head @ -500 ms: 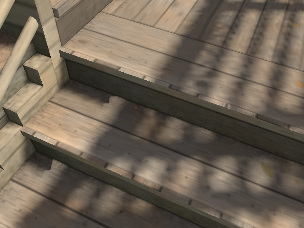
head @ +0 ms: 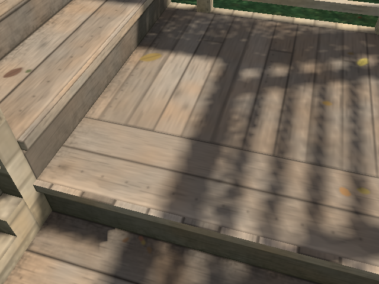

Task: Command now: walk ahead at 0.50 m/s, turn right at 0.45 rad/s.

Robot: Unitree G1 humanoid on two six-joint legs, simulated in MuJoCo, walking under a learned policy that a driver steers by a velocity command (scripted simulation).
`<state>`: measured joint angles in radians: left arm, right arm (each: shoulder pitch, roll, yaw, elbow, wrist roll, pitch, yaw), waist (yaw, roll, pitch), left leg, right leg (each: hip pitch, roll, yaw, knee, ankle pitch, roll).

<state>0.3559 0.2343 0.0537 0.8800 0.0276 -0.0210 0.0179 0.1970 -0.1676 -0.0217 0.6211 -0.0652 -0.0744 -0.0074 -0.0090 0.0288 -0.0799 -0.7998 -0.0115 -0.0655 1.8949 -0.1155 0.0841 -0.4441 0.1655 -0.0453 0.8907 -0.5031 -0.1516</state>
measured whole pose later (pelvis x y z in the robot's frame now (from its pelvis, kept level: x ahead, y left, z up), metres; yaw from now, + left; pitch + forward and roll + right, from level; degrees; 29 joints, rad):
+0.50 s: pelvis +0.26 +0.04 +0.16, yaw -18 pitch +2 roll +2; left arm 0.12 0.27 0.11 0.64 0.04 -0.02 0.02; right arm 0.12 -0.19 -0.06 0.72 -0.03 -0.05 -0.06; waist 0.02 -0.05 0.05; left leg -0.65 0.07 0.20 0.92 -0.31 0.06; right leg -0.72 0.07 0.07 1.79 -0.21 -0.04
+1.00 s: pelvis +0.37 -0.06 +0.21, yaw -36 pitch +3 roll +0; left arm 0.40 0.18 0.07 0.74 0.04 -0.04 0.01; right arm 0.15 -0.18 -0.04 0.64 -0.05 -0.05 0.00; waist 0.04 0.08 -0.10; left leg -0.88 0.08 0.05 2.00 -0.31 0.01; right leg -0.33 0.07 -0.02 0.61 -0.34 -0.10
